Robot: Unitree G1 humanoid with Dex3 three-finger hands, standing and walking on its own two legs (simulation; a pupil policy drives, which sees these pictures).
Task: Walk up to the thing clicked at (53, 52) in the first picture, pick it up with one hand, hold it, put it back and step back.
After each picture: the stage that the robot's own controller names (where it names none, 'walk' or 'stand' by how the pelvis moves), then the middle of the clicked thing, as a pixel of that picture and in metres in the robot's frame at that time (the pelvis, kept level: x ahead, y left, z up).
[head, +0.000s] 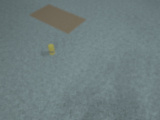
stand; (51, 49) +1.30 +0.35 -0.72
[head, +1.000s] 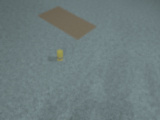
walk; (60, 55) +1.19 +0.17 -0.69
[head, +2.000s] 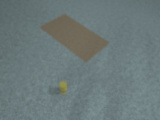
walk; (63, 87) +0.71 +0.14 -0.70
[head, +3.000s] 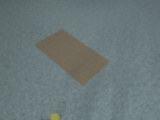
walk; (55, 119) +0.46 +0.19 -0.71
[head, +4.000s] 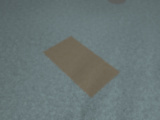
stand; out of the picture +0.38 +0.16 -0.71
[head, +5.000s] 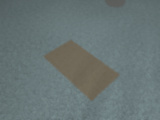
stand; out of the picture +0.38 +0.16 -0.72
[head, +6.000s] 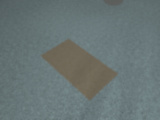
stand; out of the picture +0.37 +0.17 -0.73
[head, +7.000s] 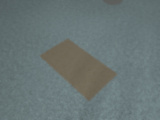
stand; out of the picture +0.35 +0.18 -0.73
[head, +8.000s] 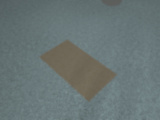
stand; out of the picture +0.35 +0.18 -0.73
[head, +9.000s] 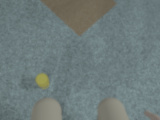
go down; (43, 81) +0.41 +0.18 -0.45
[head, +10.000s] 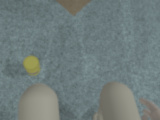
go down; (32, 66) +0.44 +0.20 -0.32
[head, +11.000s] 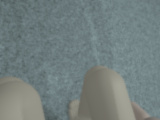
close in; out of the picture +0.42 +0.25 -0.23
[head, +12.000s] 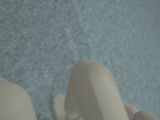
close; out of the picture +0.42 +0.26 -0.22
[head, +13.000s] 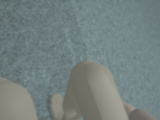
lift; out of the picture +0.41 +0.26 -0.23
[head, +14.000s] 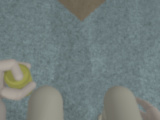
lift; (20, 81) +0.32 +0.22 -0.06
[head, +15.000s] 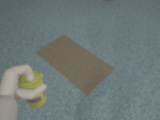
hold; (33, 89) +0.33 +0.17 +0.04
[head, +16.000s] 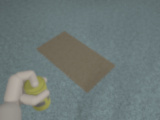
hold; (38, 94) +0.32 +0.16 +0.00
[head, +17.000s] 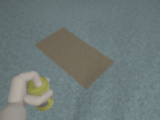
hold; (41, 94) +0.32 +0.16 -0.01
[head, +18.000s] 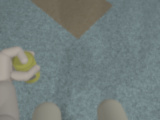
crouch; (27, 68) +0.40 +0.19 -0.09
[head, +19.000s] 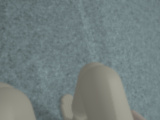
lower; out of the picture +0.42 +0.27 -0.22
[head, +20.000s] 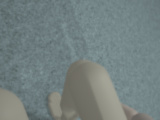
lower; out of the picture +0.44 +0.28 -0.23
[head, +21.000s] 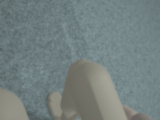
lower; out of the picture +0.44 +0.28 -0.23
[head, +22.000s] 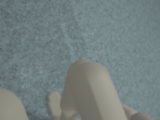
lower; out of the picture +0.44 +0.28 -0.23
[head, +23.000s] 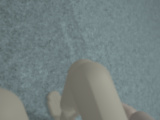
loosen; out of the picture +0.44 +0.28 -0.23
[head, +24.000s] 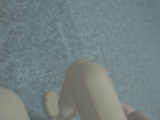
withdraw; out of the picture +0.43 +0.27 -0.24
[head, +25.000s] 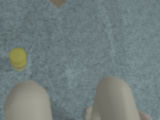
walk; (18, 59) +0.44 +0.22 -0.28
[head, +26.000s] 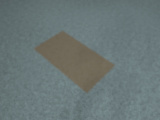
stand; out of the picture +0.39 +0.16 -0.64
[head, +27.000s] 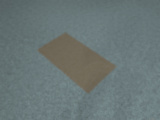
stand; out of the picture +0.40 +0.17 -0.66
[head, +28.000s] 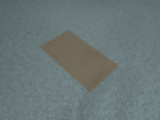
stand; out of the picture +0.39 +0.17 -0.67
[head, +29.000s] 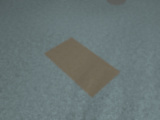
walk; out of the picture +0.40 +0.16 -0.72
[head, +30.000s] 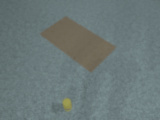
walk; (67, 104) +0.51 +0.14 -0.70
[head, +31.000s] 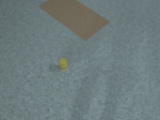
walk; (63, 64) +0.81 +0.14 -0.69
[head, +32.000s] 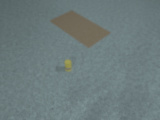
stand; (68, 65) +1.03 +0.14 -0.70
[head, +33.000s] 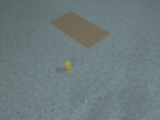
stand; (68, 66) +1.03 +0.15 -0.73
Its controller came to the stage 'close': yes
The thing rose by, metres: 0.71
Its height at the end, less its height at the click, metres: +0.00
